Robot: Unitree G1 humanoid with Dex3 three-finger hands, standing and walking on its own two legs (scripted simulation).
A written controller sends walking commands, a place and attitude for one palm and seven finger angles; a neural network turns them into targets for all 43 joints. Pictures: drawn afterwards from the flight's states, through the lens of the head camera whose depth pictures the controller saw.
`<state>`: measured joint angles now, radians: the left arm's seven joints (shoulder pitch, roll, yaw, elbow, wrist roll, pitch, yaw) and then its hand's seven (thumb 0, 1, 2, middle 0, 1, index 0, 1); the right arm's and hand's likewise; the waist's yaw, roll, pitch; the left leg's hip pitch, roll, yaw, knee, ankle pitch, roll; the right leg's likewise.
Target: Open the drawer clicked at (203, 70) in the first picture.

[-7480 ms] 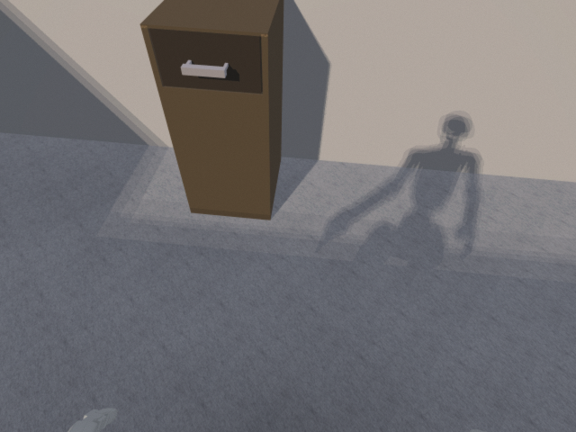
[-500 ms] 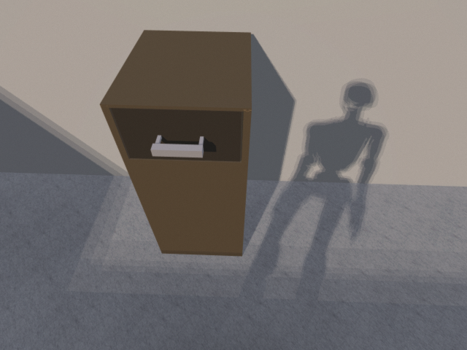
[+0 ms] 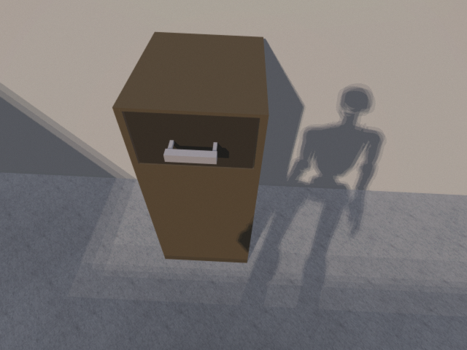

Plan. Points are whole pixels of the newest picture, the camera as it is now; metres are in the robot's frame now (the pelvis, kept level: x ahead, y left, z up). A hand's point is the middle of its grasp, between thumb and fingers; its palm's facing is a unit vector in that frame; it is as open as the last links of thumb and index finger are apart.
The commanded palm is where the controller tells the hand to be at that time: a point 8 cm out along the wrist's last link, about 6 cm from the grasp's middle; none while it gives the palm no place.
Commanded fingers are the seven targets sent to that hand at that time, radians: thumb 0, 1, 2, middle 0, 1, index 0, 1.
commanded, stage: shuffle to correct the standing spot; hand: left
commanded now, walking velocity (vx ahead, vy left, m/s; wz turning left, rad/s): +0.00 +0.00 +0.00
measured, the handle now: (192, 150) +0.58 +0.14 -0.04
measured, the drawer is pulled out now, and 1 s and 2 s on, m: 0.00 0.00 0.00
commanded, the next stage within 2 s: come to a stop and stand still in 0.38 s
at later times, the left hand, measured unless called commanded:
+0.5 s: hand out of the picture +0.03 +0.11 -0.17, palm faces +0.07 -0.98 -0.19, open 7.3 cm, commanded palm none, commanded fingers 0.00 0.90 0.90 -0.20 -0.30 -0.20 -0.30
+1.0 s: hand out of the picture +0.11 +0.11 -0.17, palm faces +0.06 -0.95 -0.29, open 7.3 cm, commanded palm none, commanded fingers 0.00 0.90 0.90 -0.20 -0.30 -0.20 -0.30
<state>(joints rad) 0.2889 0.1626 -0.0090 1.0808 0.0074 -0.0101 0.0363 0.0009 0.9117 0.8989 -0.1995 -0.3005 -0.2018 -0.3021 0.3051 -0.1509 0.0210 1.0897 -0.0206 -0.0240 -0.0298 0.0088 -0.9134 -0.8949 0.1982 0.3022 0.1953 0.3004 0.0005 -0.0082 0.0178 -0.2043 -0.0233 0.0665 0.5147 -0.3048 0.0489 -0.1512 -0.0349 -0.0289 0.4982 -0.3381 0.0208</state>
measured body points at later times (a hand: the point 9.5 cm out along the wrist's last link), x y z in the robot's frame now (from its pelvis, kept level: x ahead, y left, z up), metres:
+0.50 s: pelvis +0.05 -0.06 +0.00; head +0.06 -0.07 +0.44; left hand +0.03 +0.16 -0.16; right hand +0.02 -0.29 -0.17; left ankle -0.01 +0.06 -0.68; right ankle +0.01 -0.12 -0.74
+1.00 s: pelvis +0.07 -0.09 -0.01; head +0.11 -0.12 +0.43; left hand +0.11 +0.16 -0.15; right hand +0.17 -0.31 -0.17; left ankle +0.13 +0.04 -0.74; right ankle +0.05 -0.19 -0.74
